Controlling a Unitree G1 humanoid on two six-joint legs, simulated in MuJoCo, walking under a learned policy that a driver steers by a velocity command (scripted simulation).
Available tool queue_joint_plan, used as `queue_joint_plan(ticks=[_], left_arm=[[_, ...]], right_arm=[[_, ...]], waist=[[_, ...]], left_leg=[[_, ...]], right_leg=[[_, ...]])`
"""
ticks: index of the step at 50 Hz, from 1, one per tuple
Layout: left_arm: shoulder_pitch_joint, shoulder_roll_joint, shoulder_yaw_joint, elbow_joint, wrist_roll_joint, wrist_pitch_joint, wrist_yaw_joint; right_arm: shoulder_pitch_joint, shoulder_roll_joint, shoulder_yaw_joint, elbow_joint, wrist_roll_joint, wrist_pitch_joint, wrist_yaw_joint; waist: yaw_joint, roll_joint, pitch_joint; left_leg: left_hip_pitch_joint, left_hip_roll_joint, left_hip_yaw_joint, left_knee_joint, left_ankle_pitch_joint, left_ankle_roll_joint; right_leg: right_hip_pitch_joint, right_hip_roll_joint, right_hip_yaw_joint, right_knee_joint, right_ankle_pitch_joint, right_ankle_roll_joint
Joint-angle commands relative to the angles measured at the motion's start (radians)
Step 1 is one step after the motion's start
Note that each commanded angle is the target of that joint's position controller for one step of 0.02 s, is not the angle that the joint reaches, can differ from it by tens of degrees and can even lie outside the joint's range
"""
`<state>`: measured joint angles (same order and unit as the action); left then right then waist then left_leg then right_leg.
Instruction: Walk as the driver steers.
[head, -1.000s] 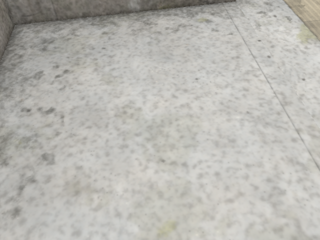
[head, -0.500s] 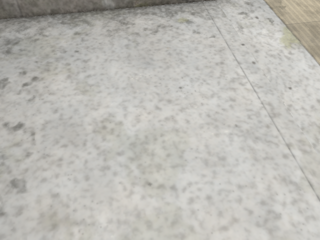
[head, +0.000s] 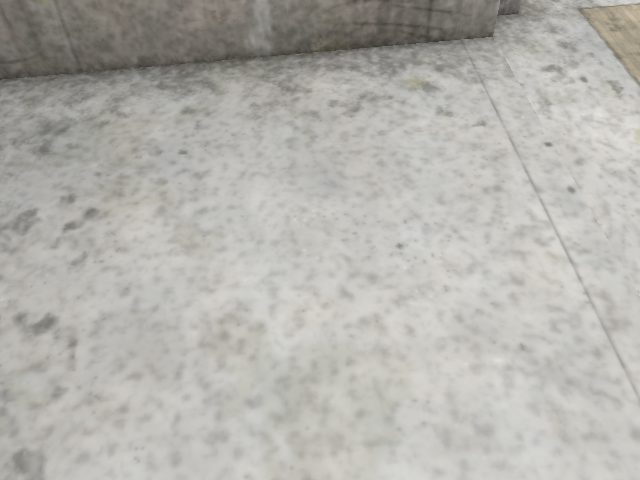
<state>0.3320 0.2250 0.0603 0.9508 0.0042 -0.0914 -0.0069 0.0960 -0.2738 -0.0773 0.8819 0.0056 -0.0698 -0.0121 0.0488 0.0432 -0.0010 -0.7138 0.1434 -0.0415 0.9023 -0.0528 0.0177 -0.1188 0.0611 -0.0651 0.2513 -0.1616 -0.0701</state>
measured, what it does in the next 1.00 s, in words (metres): walks ahead: left foot, then right foot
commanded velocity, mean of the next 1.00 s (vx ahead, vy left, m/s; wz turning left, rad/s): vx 0.50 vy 0.00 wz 0.05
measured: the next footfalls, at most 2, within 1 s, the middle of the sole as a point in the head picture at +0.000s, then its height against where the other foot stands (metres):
left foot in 0.26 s outside the picture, level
right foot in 0.80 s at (396, 425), level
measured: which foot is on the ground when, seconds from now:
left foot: up 0.00-0.24, down 0.26-0.82, up 0.84-1.00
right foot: down 0.00-0.26, up 0.28-0.78, down 0.80-1.00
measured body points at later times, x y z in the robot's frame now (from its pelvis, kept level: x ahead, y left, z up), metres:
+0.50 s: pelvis +0.28 +0.08 +0.00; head +0.30 +0.09 +0.45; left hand +0.41 +0.35 -0.12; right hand +0.32 -0.19 -0.13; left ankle +0.28 +0.16 -0.75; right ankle +0.34 -0.09 -0.67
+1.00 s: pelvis +0.56 +0.01 -0.01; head +0.58 +0.00 +0.44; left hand +0.63 +0.28 -0.13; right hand +0.66 -0.26 -0.14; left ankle +0.56 +0.17 -0.66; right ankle +0.59 -0.08 -0.75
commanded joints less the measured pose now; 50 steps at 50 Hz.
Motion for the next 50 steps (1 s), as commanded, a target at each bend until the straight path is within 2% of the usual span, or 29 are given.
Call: queue_joint_plan(ticks=[1,5,8,10,11,12,13,14,15,16,17,18,20,22,26,30,35,37,38,39,40,41,42,43,44,45,47,48,50], left_arm=[[-0.032,0.158,0.029,-0.055,-0.009,-0.014,0.013],[0.043,0.170,0.032,-0.019,-0.017,-0.004,0.015],[0.068,0.181,0.039,0.001,-0.021,0.011,0.019],[0.048,0.198,0.044,0.002,-0.023,0.021,0.022],[0.022,0.204,0.046,-0.003,-0.026,0.025,0.023],[0.010,0.184,0.038,-0.008,-0.025,0.029,0.024],[0.012,0.151,0.022,-0.033,-0.008,0.028,0.026],[0.132,0.020,-0.015,-0.041,-0.007,0.003,0.013],[0.074,0.116,0.006,-0.031,-0.030,-0.022,0.008],[-0.022,0.165,0.020,-0.061,-0.052,-0.035,0.005],[-0.079,0.163,0.018,-0.075,-0.048,-0.038,0.012],[-0.108,0.156,0.024,-0.080,-0.031,-0.033,0.019],[-0.070,0.124,0.028,-0.076,-0.024,-0.007,0.021],[-0.077,0.098,0.024,-0.082,-0.021,0.011,0.023],[-0.202,0.090,0.021,-0.125,-0.007,0.016,0.020],[-0.337,0.071,0.008,-0.159,-0.016,0.011,0.005],[-0.454,0.084,0.001,-0.210,-0.025,0.000,-0.024],[-0.426,0.108,0.007,-0.212,-0.026,-0.006,-0.034],[-0.367,0.130,0.017,-0.198,-0.024,-0.009,-0.034],[-0.237,0.161,0.037,-0.157,-0.019,-0.010,-0.031],[-0.050,0.218,0.061,-0.107,-0.009,-0.011,-0.022],[0.082,0.315,0.085,-0.087,0.010,-0.006,-0.011],[0.100,0.261,0.065,-0.085,-0.003,-0.001,-0.012],[0.030,0.203,0.047,-0.093,-0.009,-0.002,-0.009],[-0.045,0.166,0.036,-0.110,-0.009,-0.004,-0.005],[-0.112,0.134,0.026,-0.112,-0.002,-0.009,-0.008],[-0.171,0.091,0.016,-0.107,0.013,-0.022,-0.013],[-0.169,0.093,0.018,-0.099,0.014,-0.027,-0.013],[-0.155,0.118,0.026,-0.083,0.017,-0.033,-0.005]], right_arm=[[-0.055,-0.029,-0.001,-0.057,-0.001,-0.007,0.008],[-0.177,-0.024,0.011,-0.098,0.010,-0.011,0.026],[-0.223,-0.036,0.014,-0.128,0.015,-0.021,0.046],[-0.176,-0.064,0.006,-0.125,0.016,-0.028,0.053],[-0.095,-0.088,-0.007,-0.104,0.013,-0.031,0.053],[0.071,-0.132,-0.032,-0.050,0.008,-0.032,0.047],[0.270,-0.210,-0.056,-0.007,-0.004,-0.032,0.036],[0.329,-0.278,-0.067,0.014,-0.004,-0.026,0.038],[0.332,-0.184,-0.040,0.005,0.003,-0.024,0.037],[0.245,-0.143,-0.028,-0.010,0.005,-0.025,0.032],[0.167,-0.117,-0.019,-0.030,0.000,-0.026,0.031],[0.114,-0.088,-0.011,-0.035,-0.010,-0.029,0.034],[0.094,-0.056,-0.002,-0.028,-0.020,-0.036,0.038],[0.115,-0.078,-0.007,-0.013,-0.011,-0.042,0.035],[0.174,-0.111,-0.013,0.011,-0.006,-0.036,0.013],[0.235,-0.121,-0.013,0.034,0.005,-0.030,0.007],[0.306,-0.136,-0.019,0.074,0.012,-0.009,0.004],[0.293,-0.150,-0.025,0.077,0.014,0.001,-0.001],[0.271,-0.160,-0.028,0.072,0.015,0.005,-0.002],[0.250,-0.151,-0.025,0.067,0.017,0.010,-0.004],[0.250,-0.118,-0.011,0.054,0.010,0.011,-0.004],[0.336,-0.024,0.017,0.030,0.000,-0.004,0.002],[0.345,-0.023,0.022,0.044,0.013,-0.027,0.009],[0.269,-0.113,-0.006,0.030,0.043,-0.039,0.012],[0.201,-0.122,-0.008,0.010,0.049,-0.041,0.009],[0.166,-0.109,-0.011,0.005,0.040,-0.034,0.002],[0.206,-0.078,-0.020,0.018,0.030,-0.001,-0.004],[0.220,-0.052,-0.017,0.022,0.031,0.012,-0.004],[0.197,-0.043,-0.020,0.008,0.029,0.027,-0.006]], waist=[[-0.023,-0.094,0.034],[0.024,-0.096,0.071],[0.028,-0.109,0.085],[-0.011,-0.134,0.056],[-0.061,-0.144,0.007],[-0.133,-0.127,-0.090],[-0.197,-0.028,-0.244],[-0.130,0.245,-0.374],[-0.168,0.183,-0.382],[-0.160,0.137,-0.236],[-0.131,0.046,-0.156],[-0.101,0.007,-0.090],[-0.047,0.037,-0.065],[-0.031,0.027,-0.034],[-0.054,0.005,0.008],[-0.099,0.013,0.039],[-0.129,0.024,0.079],[-0.099,0.043,0.060],[-0.061,0.057,0.023],[0.007,0.051,-0.050],[0.076,0.014,-0.176],[0.066,-0.193,-0.331],[0.072,-0.306,-0.424],[0.072,-0.228,-0.277],[0.047,-0.174,-0.167],[0.012,-0.118,-0.090],[-0.047,-0.152,-0.034],[-0.058,-0.148,-0.024],[-0.067,-0.122,0.004]], left_leg=[[0.019,-0.009,0.010,-0.156,0.150,-0.012],[0.017,-0.040,0.034,-0.293,0.148,-0.009],[0.016,-0.056,0.040,-0.355,0.050,0.020],[0.114,-0.084,0.061,-0.387,-0.027,0.049],[0.240,-0.120,0.094,-0.409,-0.038,0.069],[0.465,-0.146,0.112,-0.414,-0.018,0.098],[0.794,0.024,-0.082,-0.375,0.031,0.163],[1.132,0.250,-0.568,-0.493,-0.153,0.327],[1.135,0.242,-0.670,-0.582,-0.258,0.314],[1.017,0.210,-0.518,-0.593,-0.232,0.267],[0.865,0.175,-0.399,-0.612,-0.145,0.240],[0.723,0.141,-0.317,-0.644,-0.063,0.227],[0.599,0.101,-0.236,-0.701,-0.008,0.217],[0.555,0.094,-0.179,-0.744,0.036,0.226],[0.568,0.071,-0.087,-0.775,0.123,0.210],[0.588,0.039,-0.014,-0.781,0.092,0.177],[0.744,0.106,-0.031,-0.713,0.105,0.171],[0.787,0.126,-0.035,-0.657,0.212,0.153],[0.790,0.118,-0.021,-0.592,0.362,0.140],[0.767,0.078,0.015,-0.450,0.507,0.119],[0.606,0.025,0.042,-0.216,0.428,0.088],[0.208,-0.124,0.092,0.183,0.004,0.016],[0.046,-0.195,-0.049,0.374,-0.520,0.011],[-0.052,-0.135,-0.098,0.456,-0.483,0.024],[-0.059,-0.076,-0.064,0.434,-0.393,0.036],[-0.017,-0.037,-0.051,0.368,-0.315,0.037],[0.091,0.002,-0.065,0.294,-0.228,0.039],[0.108,0.006,-0.065,0.281,-0.208,0.036],[0.065,0.004,-0.076,0.239,-0.137,0.027]], right_leg=[[-0.034,-0.251,0.140,-0.139,0.162,-0.132],[0.064,-0.275,0.127,-0.111,0.139,-0.127],[0.154,-0.319,0.140,-0.051,0.183,-0.119],[0.183,-0.332,0.141,0.014,0.326,-0.099],[0.179,-0.312,0.117,0.103,0.500,-0.083],[0.128,-0.260,0.076,0.284,0.611,-0.058],[-0.086,-0.201,0.028,0.598,0.384,-0.018],[-0.495,-0.008,0.046,0.949,-0.290,0.051],[-0.616,-0.035,0.187,1.081,-0.403,0.040],[-0.691,-0.089,0.170,1.107,-0.331,0.025],[-0.663,-0.144,0.140,1.068,-0.236,0.020],[-0.616,-0.177,0.130,1.003,-0.177,0.022],[-0.516,-0.209,0.140,0.932,-0.123,0.021],[-0.523,-0.221,0.131,0.858,-0.092,0.034],[-0.593,-0.217,0.114,0.636,0.112,0.068],[-0.540,-0.174,0.073,0.416,0.262,0.068],[-0.566,-0.146,0.066,0.293,0.180,0.037],[-0.502,-0.127,0.055,0.262,0.106,0.009],[-0.404,-0.098,0.031,0.250,0.079,-0.008],[-0.227,-0.063,0.000,0.226,0.092,-0.033],[0.080,-0.130,0.075,0.268,0.133,-0.078],[0.482,-0.396,0.481,0.239,0.027,-0.205],[0.547,-0.490,0.785,0.083,-0.075,-0.263],[0.435,-0.459,0.656,0.065,-0.137,-0.212],[0.281,-0.423,0.500,0.044,-0.114,-0.169],[0.130,-0.383,0.400,-0.002,-0.080,-0.141],[-0.029,-0.329,0.262,-0.072,-0.008,-0.108],[-0.060,-0.323,0.219,-0.095,0.031,-0.110],[-0.072,-0.317,0.136,-0.121,0.117,-0.111]])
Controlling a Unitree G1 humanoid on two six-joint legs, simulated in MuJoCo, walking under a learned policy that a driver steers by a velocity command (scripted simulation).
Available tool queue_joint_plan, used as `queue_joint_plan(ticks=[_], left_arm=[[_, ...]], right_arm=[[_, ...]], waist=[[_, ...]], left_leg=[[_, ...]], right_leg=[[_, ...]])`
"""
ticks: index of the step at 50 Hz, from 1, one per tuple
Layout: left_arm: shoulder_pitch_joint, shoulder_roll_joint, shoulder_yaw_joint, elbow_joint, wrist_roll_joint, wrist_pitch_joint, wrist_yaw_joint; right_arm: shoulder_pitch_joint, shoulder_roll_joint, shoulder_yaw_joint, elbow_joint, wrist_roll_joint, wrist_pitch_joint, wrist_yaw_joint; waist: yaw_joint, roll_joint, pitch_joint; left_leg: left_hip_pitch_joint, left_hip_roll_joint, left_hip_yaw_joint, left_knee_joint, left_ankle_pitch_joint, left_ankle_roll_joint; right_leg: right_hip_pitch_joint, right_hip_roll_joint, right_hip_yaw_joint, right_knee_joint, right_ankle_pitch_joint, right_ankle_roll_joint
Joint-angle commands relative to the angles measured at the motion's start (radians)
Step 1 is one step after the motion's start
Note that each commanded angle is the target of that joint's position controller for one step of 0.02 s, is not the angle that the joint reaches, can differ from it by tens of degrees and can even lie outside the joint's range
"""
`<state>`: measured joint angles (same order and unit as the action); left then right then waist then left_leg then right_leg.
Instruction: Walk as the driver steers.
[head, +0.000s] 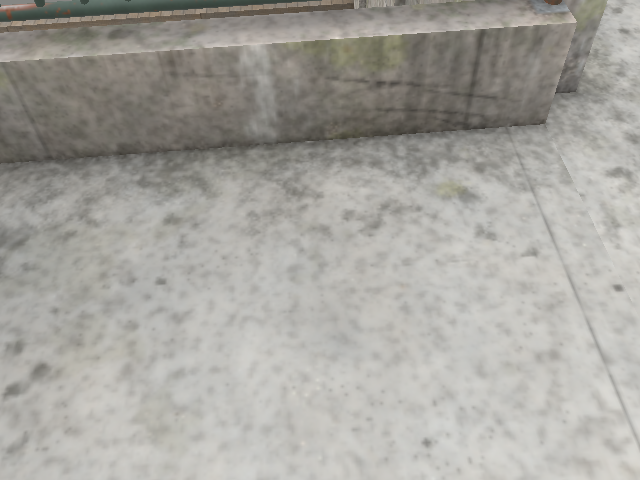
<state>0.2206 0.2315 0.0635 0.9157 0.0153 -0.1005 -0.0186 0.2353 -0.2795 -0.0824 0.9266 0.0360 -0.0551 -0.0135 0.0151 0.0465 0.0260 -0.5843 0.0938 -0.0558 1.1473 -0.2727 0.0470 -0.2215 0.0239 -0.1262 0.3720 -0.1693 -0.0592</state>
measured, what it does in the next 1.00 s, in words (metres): walks ahead, turning left: left foot, then right foot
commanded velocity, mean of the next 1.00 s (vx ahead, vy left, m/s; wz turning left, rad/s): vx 0.24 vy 0.00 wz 0.36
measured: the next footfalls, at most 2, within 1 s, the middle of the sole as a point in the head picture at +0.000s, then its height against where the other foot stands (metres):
left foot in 0.36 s outside the picture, level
right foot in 0.82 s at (369, 479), level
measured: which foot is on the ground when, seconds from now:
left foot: up 0.00-0.34, down 0.36-1.00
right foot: down 0.00-0.36, up 0.38-0.80, down 0.82-1.00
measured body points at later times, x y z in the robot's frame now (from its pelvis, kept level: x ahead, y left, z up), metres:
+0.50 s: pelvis +0.25 +0.07 -0.01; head +0.31 +0.09 +0.43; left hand +0.30 +0.37 -0.13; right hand +0.47 -0.16 -0.12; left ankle +0.31 +0.15 -0.74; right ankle +0.21 -0.10 -0.64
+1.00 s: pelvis +0.38 +0.06 -0.01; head +0.39 +0.06 +0.44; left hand +0.42 +0.35 -0.12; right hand +0.59 -0.13 -0.13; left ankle +0.31 +0.15 -0.74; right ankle +0.45 -0.05 -0.74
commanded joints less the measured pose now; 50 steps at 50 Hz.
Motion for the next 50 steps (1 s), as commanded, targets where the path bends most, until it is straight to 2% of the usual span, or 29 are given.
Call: queue_joint_plan(ticks=[1,4,7,10,12,13,14,15,16,17,18,19,20,21,22,23,24,26,30,33,37,39,40,41,42,43,44,47,50], left_arm=[[-0.032,0.120,0.026,-0.041,0.008,-0.024,0.013],[-0.009,0.132,0.028,-0.028,0.008,-0.020,0.029],[0.018,0.150,0.031,-0.022,0.000,-0.014,0.041],[0.085,0.168,0.038,0.001,-0.010,0.004,0.046],[0.107,0.179,0.043,0.007,-0.018,0.022,0.047],[0.101,0.188,0.046,0.004,-0.022,0.030,0.048],[0.075,0.203,0.050,-0.007,-0.025,0.039,0.052],[0.059,0.220,0.054,-0.017,-0.029,0.049,0.059],[0.043,0.233,0.057,-0.026,-0.030,0.059,0.065],[0.018,0.235,0.054,-0.036,-0.037,0.062,0.068],[0.037,0.198,0.042,-0.061,-0.014,0.047,0.064],[0.137,0.077,0.003,-0.108,0.009,0.015,0.044],[0.068,0.165,0.018,-0.108,-0.020,-0.016,0.027],[-0.016,0.166,0.019,-0.142,-0.052,-0.022,0.026],[-0.037,0.155,0.019,-0.139,-0.040,-0.017,0.037],[-0.045,0.172,0.029,-0.135,-0.017,-0.002,0.050],[-0.034,0.181,0.036,-0.140,-0.012,0.017,0.054],[0.013,0.154,0.033,-0.140,-0.011,0.043,0.058],[-0.021,0.122,0.019,-0.154,-0.004,0.058,0.065],[-0.081,0.125,0.014,-0.170,-0.012,0.065,0.058],[-0.127,0.141,0.016,-0.183,-0.015,0.064,0.047],[-0.108,0.133,0.015,-0.179,-0.011,0.054,0.038],[-0.087,0.128,0.013,-0.173,-0.003,0.046,0.033],[-0.073,0.171,0.019,-0.174,0.013,0.039,0.035],[-0.086,0.233,0.029,-0.188,0.020,0.043,0.041],[-0.092,0.162,0.013,-0.172,0.018,0.052,0.042],[-0.113,0.117,0.001,-0.172,0.006,0.056,0.037],[-0.141,0.138,0.007,-0.180,-0.001,0.057,0.026],[-0.111,0.131,0.006,-0.164,-0.003,0.053,0.027]], right_arm=[[0.035,-0.038,-0.017,-0.047,-0.005,0.015,-0.004],[-0.028,-0.034,-0.017,-0.072,-0.014,0.009,0.008],[-0.131,-0.015,-0.005,-0.109,-0.018,0.006,0.028],[-0.227,0.000,0.008,-0.161,-0.019,0.007,0.046],[-0.267,-0.001,0.011,-0.196,-0.017,0.008,0.060],[-0.269,-0.007,0.009,-0.210,-0.015,0.009,0.067],[-0.252,-0.022,0.002,-0.219,-0.018,0.009,0.072],[-0.205,-0.045,-0.009,-0.220,-0.022,0.010,0.074],[-0.099,-0.080,-0.028,-0.201,-0.020,0.008,0.075],[0.055,-0.137,-0.057,-0.166,-0.020,0.004,0.066],[0.143,-0.228,-0.084,-0.149,-0.026,0.011,0.038],[0.062,-0.310,-0.085,-0.198,-0.047,0.010,0.029],[0.119,-0.250,-0.067,-0.214,-0.049,0.016,0.033],[0.060,-0.197,-0.054,-0.224,-0.043,0.013,0.032],[-0.003,-0.160,-0.047,-0.227,-0.021,0.009,0.033],[-0.048,-0.123,-0.036,-0.238,-0.013,0.009,0.027],[-0.076,-0.119,-0.032,-0.250,-0.025,0.013,0.023],[-0.093,-0.130,-0.034,-0.259,-0.042,0.012,0.020],[-0.077,-0.143,-0.033,-0.249,-0.036,0.022,0.002],[-0.082,-0.134,-0.024,-0.245,-0.040,0.039,-0.007],[-0.070,-0.115,-0.008,-0.228,-0.050,0.048,-0.003],[-0.083,-0.093,0.006,-0.223,-0.041,0.050,-0.001],[-0.075,-0.077,0.014,-0.218,-0.036,0.048,-0.002],[-0.034,-0.048,0.025,-0.217,-0.051,0.039,-0.002],[0.064,-0.050,0.021,-0.204,-0.067,0.029,0.001],[0.068,-0.046,0.023,-0.202,-0.061,0.030,-0.002],[0.020,-0.069,0.021,-0.209,-0.058,0.037,-0.002],[-0.033,-0.085,0.013,-0.204,-0.053,0.076,-0.002],[-0.042,-0.069,0.016,-0.201,-0.049,0.076,0.000]], waist=[[-0.031,-0.114,-0.012],[-0.020,-0.103,0.003],[0.016,-0.089,0.034],[0.054,-0.072,0.071],[0.060,-0.078,0.080],[0.049,-0.087,0.073],[0.025,-0.106,0.059],[-0.006,-0.134,0.019],[-0.063,-0.151,-0.041],[-0.145,-0.133,-0.120],[-0.161,0.001,-0.215],[-0.033,0.234,-0.366],[-0.119,0.057,-0.512],[-0.109,0.027,-0.393],[-0.069,-0.057,-0.239],[-0.042,-0.067,-0.181],[-0.009,-0.056,-0.148],[0.024,-0.029,-0.146],[0.014,0.020,-0.186],[-0.010,0.048,-0.182],[-0.035,0.072,-0.144],[-0.010,0.072,-0.134],[0.010,0.055,-0.129],[-0.010,-0.007,-0.153],[-0.080,-0.155,-0.176],[-0.077,-0.256,-0.205],[-0.065,-0.250,-0.190],[-0.034,-0.144,-0.114],[-0.016,-0.095,-0.099]], left_leg=[[-0.099,0.051,-0.072,-0.044,0.129,-0.009],[-0.133,0.035,-0.063,-0.200,0.284,-0.020],[-0.109,0.025,0.011,-0.357,0.373,-0.017],[-0.165,0.018,0.050,-0.447,0.338,-0.002],[-0.186,0.003,0.084,-0.482,0.262,0.014],[-0.159,-0.014,0.109,-0.496,0.213,0.027],[-0.100,-0.048,0.145,-0.508,0.163,0.042],[-0.016,-0.094,0.184,-0.503,0.114,0.056],[0.113,-0.137,0.200,-0.524,0.104,0.077],[0.339,-0.170,0.183,-0.636,0.240,0.110],[0.641,-0.029,-0.032,-0.629,0.559,0.170],[0.975,0.277,-0.575,-0.651,0.895,0.420],[0.979,0.279,-0.590,-0.702,0.904,0.425],[0.884,0.236,-0.432,-0.701,0.863,0.372],[0.708,0.172,-0.324,-0.731,0.783,0.312],[0.579,0.139,-0.276,-0.761,0.714,0.281],[0.459,0.116,-0.252,-0.791,0.708,0.275],[0.359,0.100,-0.204,-0.810,0.773,0.272],[0.349,0.061,-0.128,-0.794,0.781,0.230],[0.342,0.049,-0.121,-0.797,0.634,0.199],[0.362,0.066,-0.170,-0.761,0.495,0.185],[0.365,0.060,-0.188,-0.702,0.459,0.158],[0.344,0.033,-0.186,-0.674,0.398,0.119],[0.307,-0.023,-0.167,-0.625,0.284,0.064],[0.223,-0.116,-0.095,-0.548,0.010,0.016],[0.229,-0.125,-0.046,-0.526,-0.113,-0.027],[0.279,-0.096,-0.039,-0.560,-0.073,-0.041],[0.313,-0.094,-0.060,-0.638,0.088,-0.012],[0.316,-0.080,-0.081,-0.654,0.149,0.012]], right_leg=[[0.044,-0.279,0.164,-0.246,0.162,-0.121],[0.085,-0.261,0.068,-0.252,0.233,-0.104],[0.112,-0.255,-0.006,-0.266,0.239,-0.086],[0.238,-0.292,-0.038,-0.235,0.294,-0.086],[0.320,-0.317,-0.057,-0.185,0.383,-0.082],[0.340,-0.324,-0.072,-0.147,0.485,-0.075],[0.343,-0.319,-0.091,-0.079,0.695,-0.062],[0.346,-0.313,-0.100,0.018,0.909,-0.048],[0.329,-0.298,-0.103,0.168,1.029,-0.029],[0.248,-0.254,-0.116,0.379,0.956,0.012],[-0.013,-0.186,-0.110,0.694,0.465,0.076],[-0.415,0.042,0.008,1.102,-0.480,0.149],[-0.434,0.007,0.230,1.155,-0.485,0.127],[-0.484,-0.044,0.232,1.109,-0.414,0.103],[-0.496,-0.083,0.207,1.004,-0.344,0.102],[-0.460,-0.110,0.201,0.933,-0.300,0.104],[-0.389,-0.117,0.202,0.899,-0.278,0.106],[-0.329,-0.111,0.184,0.816,-0.244,0.119],[-0.311,-0.100,0.172,0.607,-0.094,0.141],[-0.268,-0.096,0.173,0.477,0.004,0.143],[-0.216,-0.078,0.171,0.334,-0.028,0.127],[-0.141,-0.061,0.155,0.193,-0.001,0.097],[-0.052,-0.063,0.156,0.055,0.152,0.074],[0.058,-0.153,0.249,0.042,0.415,0.043],[0.154,-0.275,0.345,0.097,0.643,-0.042],[0.123,-0.330,0.409,0.080,0.559,-0.140],[0.068,-0.304,0.414,0.060,0.430,-0.136],[-0.005,-0.156,0.256,0.098,0.170,-0.012],[0.012,-0.115,0.210,0.131,0.171,0.019]])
